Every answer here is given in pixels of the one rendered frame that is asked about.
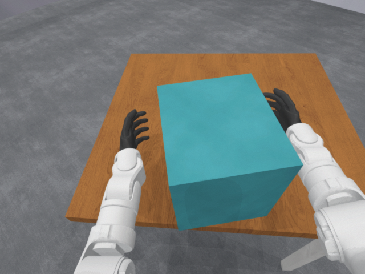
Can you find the left robot upper arm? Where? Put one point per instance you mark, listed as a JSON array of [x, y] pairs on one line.
[[106, 265]]

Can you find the carton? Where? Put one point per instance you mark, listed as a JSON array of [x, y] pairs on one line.
[[228, 158]]

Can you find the robot left hand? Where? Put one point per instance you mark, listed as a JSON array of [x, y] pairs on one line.
[[129, 134]]

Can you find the table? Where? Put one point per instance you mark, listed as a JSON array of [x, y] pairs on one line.
[[300, 75]]

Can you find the right robot forearm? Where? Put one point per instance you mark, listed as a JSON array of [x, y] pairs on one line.
[[323, 178]]

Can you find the left robot forearm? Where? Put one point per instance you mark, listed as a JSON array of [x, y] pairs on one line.
[[114, 232]]

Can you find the robot right hand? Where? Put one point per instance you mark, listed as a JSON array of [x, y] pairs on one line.
[[285, 112]]

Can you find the right robot upper arm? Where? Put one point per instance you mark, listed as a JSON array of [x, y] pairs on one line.
[[341, 233]]

